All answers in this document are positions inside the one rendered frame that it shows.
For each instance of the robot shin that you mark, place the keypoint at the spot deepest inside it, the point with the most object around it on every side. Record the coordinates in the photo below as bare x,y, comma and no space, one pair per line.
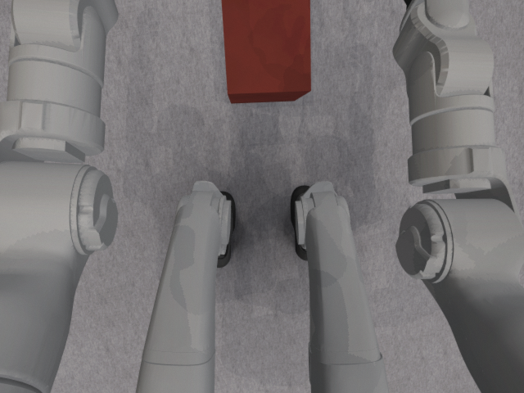
326,187
206,187

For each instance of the right robot upper arm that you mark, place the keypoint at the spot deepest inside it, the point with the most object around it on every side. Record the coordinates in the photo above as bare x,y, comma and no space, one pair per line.
468,253

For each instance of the robot right forearm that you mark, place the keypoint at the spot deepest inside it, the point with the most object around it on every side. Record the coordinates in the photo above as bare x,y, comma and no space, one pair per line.
448,72

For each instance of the robot left shin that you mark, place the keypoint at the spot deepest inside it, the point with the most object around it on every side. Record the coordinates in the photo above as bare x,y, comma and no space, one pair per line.
206,187

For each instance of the robot right shin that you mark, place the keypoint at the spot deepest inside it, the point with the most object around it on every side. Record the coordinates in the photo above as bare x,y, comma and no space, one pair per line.
326,187

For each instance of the carton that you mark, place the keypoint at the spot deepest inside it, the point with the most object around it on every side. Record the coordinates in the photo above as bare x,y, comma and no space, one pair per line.
267,50

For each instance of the robot left forearm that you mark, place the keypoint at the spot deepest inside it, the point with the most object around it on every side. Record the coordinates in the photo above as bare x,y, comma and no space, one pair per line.
56,75

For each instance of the left robot upper arm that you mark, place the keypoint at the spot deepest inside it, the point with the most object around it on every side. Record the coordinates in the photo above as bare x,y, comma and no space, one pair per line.
53,216

